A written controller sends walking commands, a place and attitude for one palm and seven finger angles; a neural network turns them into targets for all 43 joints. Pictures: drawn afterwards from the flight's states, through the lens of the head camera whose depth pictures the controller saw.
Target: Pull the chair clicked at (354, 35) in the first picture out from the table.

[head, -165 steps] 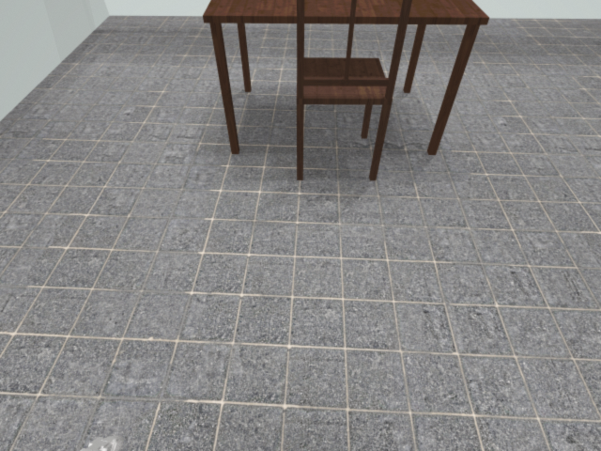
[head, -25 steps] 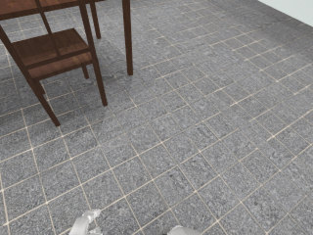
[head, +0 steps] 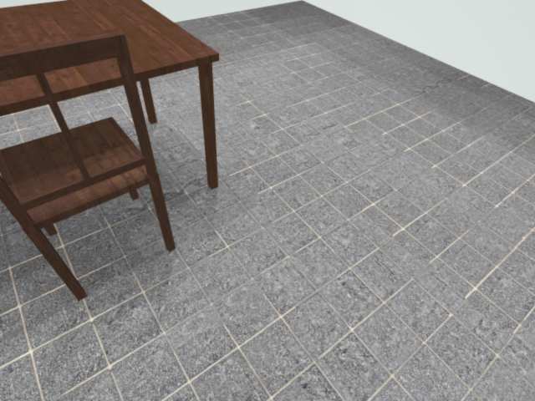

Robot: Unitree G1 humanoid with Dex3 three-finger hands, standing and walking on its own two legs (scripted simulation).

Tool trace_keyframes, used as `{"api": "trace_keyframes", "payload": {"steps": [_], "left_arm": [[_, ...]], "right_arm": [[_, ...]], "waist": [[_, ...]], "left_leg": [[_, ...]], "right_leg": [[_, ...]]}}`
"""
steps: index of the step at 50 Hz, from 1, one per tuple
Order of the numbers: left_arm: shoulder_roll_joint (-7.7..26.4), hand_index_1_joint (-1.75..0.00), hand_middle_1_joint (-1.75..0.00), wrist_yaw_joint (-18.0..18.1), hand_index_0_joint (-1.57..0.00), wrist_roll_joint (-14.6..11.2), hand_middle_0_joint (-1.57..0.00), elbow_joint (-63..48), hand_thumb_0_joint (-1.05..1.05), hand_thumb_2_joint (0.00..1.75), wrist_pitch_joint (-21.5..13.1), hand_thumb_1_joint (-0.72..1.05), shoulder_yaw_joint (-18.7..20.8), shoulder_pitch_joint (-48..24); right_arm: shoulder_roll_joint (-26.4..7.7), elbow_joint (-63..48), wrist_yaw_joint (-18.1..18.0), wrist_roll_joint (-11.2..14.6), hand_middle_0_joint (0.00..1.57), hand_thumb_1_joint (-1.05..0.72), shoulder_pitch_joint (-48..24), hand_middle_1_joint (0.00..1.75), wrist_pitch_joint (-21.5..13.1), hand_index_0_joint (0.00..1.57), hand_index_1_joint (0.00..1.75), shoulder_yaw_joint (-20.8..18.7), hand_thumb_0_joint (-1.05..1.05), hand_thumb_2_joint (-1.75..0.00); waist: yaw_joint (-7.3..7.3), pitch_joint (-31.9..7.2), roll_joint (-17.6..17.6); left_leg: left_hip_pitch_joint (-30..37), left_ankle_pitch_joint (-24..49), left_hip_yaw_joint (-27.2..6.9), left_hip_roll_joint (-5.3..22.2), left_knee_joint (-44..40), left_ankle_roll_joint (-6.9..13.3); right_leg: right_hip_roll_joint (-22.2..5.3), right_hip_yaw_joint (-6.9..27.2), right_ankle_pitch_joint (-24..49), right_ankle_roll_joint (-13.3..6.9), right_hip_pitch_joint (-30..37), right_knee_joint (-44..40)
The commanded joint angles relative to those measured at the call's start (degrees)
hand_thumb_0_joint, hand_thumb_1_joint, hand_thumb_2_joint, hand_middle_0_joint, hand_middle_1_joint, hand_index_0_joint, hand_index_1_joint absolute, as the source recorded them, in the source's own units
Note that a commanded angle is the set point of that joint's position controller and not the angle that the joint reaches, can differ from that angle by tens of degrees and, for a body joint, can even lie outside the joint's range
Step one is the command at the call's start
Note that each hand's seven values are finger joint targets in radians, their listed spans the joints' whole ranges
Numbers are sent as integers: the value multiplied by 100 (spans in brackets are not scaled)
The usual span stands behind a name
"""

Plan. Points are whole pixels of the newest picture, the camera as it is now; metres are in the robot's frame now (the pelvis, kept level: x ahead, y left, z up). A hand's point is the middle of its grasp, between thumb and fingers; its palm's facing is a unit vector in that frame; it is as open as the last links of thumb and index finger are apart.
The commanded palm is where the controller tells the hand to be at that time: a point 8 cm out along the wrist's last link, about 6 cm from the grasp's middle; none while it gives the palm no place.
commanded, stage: walk to a spot facing it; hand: left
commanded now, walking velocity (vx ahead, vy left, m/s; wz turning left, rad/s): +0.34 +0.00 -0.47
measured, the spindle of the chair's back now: (65, 131) +0.72 +0.58 -0.07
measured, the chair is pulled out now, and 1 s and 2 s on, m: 0.00 0.00 0.00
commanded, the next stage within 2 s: turn to face it in 0.44 s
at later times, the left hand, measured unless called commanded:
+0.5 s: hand (231, 306) +0.33 +0.09 -0.17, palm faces -0.19 -0.96 -0.22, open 7.4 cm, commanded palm none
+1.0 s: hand (210, 289) +0.37 +0.14 -0.18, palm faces +0.05 -0.98 -0.20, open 7.4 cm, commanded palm none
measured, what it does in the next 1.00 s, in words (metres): walks ahead: right foot, then left foot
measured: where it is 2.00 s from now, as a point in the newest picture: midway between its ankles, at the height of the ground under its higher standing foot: (286, 388)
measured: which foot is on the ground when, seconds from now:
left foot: down 0.00-0.34, up 0.36-0.76, down 0.78-1.00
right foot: up 0.00-0.32, down 0.34-0.82, up 0.84-1.00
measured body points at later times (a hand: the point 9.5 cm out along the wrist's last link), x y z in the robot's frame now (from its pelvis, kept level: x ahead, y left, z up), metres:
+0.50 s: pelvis +0.20 -0.07 -0.01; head +0.23 -0.09 +0.43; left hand +0.34 +0.14 -0.15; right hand +0.14 -0.30 -0.17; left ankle +0.18 +0.08 -0.65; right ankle +0.25 -0.15 -0.74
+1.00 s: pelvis +0.33 -0.05 +0.00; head +0.36 -0.03 +0.44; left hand +0.37 +0.19 -0.17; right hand +0.40 -0.29 -0.14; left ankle +0.39 +0.02 -0.74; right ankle +0.30 -0.21 -0.67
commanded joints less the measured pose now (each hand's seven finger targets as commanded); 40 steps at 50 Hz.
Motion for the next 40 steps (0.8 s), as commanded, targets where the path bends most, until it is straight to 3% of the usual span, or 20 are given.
{"api": "trace_keyframes", "payload": {"steps": [1,6,9,11,13,14,15,16,17,18,19,20,22,25,30,34,37,38,39,40], "left_arm": [[-9,-30,-30,-63,-20,24,-20,-487,0,90,18,90,43,-144],[-145,-30,-30,-119,-20,20,-20,-832,0,90,22,90,32,-997],[-200,-30,-30,-129,-20,3,-20,-989,0,90,-34,90,1,-1455],[-154,-30,-30,-124,-20,-6,-20,-1014,0,90,-76,90,4,-1470],[-14,-30,-30,-116,-20,0,-20,-911,0,90,-137,90,37,-1075],[82,-30,-30,-99,-20,13,-20,-731,0,90,-186,90,78,-483],[314,-30,-30,-66,-20,31,-20,-474,0,90,-242,90,142,300],[942,-30,-30,5,-20,58,-20,-302,0,90,-313,90,303,1027],[1508,-30,-30,74,-20,-50,-20,-221,0,90,-314,90,407,1441],[1589,-30,-30,131,-20,-151,-20,-268,0,90,-267,90,393,1173],[1373,-30,-30,134,-20,-129,-20,-445,0,90,-275,90,305,588],[988,-30,-30,167,-20,-129,-20,-552,0,90,-273,90,213,57],[581,-30,-30,187,-20,-74,-20,-617,0,90,-348,90,44,-423],[489,-30,-30,198,-20,-33,-20,-520,0,90,-403,90,-12,-486],[447,-30,-30,189,-20,-54,-20,-369,0,90,-415,90,-84,-274],[472,-30,-30,225,-20,-73,-20,-249,0,90,-366,90,-128,-98],[545,-30,-30,283,-20,-87,-20,-263,0,90,-252,90,-81,-95],[582,-30,-30,297,-20,-97,-20,-282,0,90,-213,90,-59,-105],[522,-30,-30,287,-20,-120,-20,-351,0,90,-169,90,-36,24],[331,-30,-30,283,-20,-168,-20,-485,0,90,-140,90,-51,118]], "right_arm": [[-658,42,-33,47,20,-90,689,30,-75,20,30,-196,0,-90],[-614,232,-28,33,20,-90,1057,30,-34,20,30,-253,0,-90],[-638,333,-11,-2,20,-90,1288,30,19,20,30,-249,0,-90],[-692,354,2,-17,20,-90,1245,30,46,20,30,-271,0,-90],[-838,310,1,-14,20,-90,1120,30,66,20,30,-320,0,-90],[-937,275,2,3,20,-90,1010,30,78,20,30,-344,0,-90],[-973,211,36,42,20,-90,919,30,90,20,30,-337,0,-90],[-720,115,108,131,20,-90,997,30,86,20,30,-296,0,-90],[-360,-141,85,188,20,-90,858,30,69,20,30,-214,0,-90],[-485,-247,44,180,20,-90,417,30,98,20,30,-245,0,-90],[-419,-267,43,143,20,-90,384,30,120,20,30,-257,0,-90],[-492,-172,44,80,20,-90,338,30,174,20,30,-264,0,-90],[-346,15,59,-2,20,-90,566,30,322,20,30,-216,0,-90],[-261,128,88,-2,20,-90,889,30,423,20,30,-178,0,-90],[-251,-132,128,59,20,-90,107,30,436,20,30,-123,0,-90],[-286,-242,143,83,20,-90,-438,30,387,20,30,-76,0,-90],[-425,-277,151,70,20,-90,-451,30,414,20,30,-84,0,-90],[-568,-226,153,53,20,-90,-194,30,419,20,30,-123,0,-90],[-902,-225,145,22,20,-90,114,30,408,20,30,-196,0,-90],[-1411,-262,126,-2,20,-90,418,30,432,20,30,-309,0,-90]], "waist": [[-41,427,821],[-259,667,818],[-440,777,929],[-401,705,1055],[-151,383,974],[133,52,932],[527,-416,559],[839,-1109,-391],[775,-1478,-1224],[729,-1124,-516],[454,-874,-594],[240,-426,-328],[-155,-2,-141],[-390,-122,-265],[-205,85,-195],[6,118,-321],[-39,163,-258],[-159,-22,-5],[-248,-350,696],[-306,-547,1905]], "left_leg": [[444,793,-769,1399,-1821,316],[972,1120,-313,1476,-1843,439],[1116,1617,-65,1499,-1633,422],[1254,2060,79,1556,-1392,365],[1390,3376,269,1581,-626,294],[1328,4061,402,1484,179,203],[750,4110,548,1253,1360,18],[-761,2244,533,848,3093,-209],[-2335,-1797,-58,-94,4954,-466],[-2669,-1738,-866,113,5446,-356],[-2667,-1171,-1202,286,5604,-349],[-2457,-694,-1322,521,5324,-318],[-1902,-244,-1264,599,4582,-357],[-1564,-134,-1138,495,3625,-440],[-1661,113,-1124,317,2244,-459],[-1424,168,-983,89,1357,-379],[-902,466,-889,-1,683,-316],[-417,1026,-925,-14,288,-265],[330,2462,-1496,387,3,-23],[1038,4286,-2797,1428,-195,607]], "right_leg": [[-396,144,615,154,-1106,-188],[-517,-225,796,226,-1384,-1712],[-334,-466,687,95,-1038,-2605],[-203,-553,593,-35,-771,-2909],[75,-757,297,-225,-25,-3199],[300,-935,267,-323,772,-3433],[471,-1024,653,-393,2085,-3789],[-600,346,654,-743,3785,-4009],[-2121,3073,1792,-1464,4558,-4732],[-2243,3036,1958,-1610,3954,-5103],[-2122,2871,1050,-1410,3230,-5328],[-1887,2354,399,-1207,2374,-5502],[-1386,1331,614,-870,1135,-5709],[-1082,712,1053,-821,954,-5706],[-1164,451,1623,-852,1416,-5726],[-1292,73,2608,-670,2008,-5377],[-1304,-209,2867,-436,2115,-4756],[-1217,-405,2759,-269,2058,-4207],[-893,-690,1986,29,1587,-3344],[-268,-961,-281,387,635,-2204]]}}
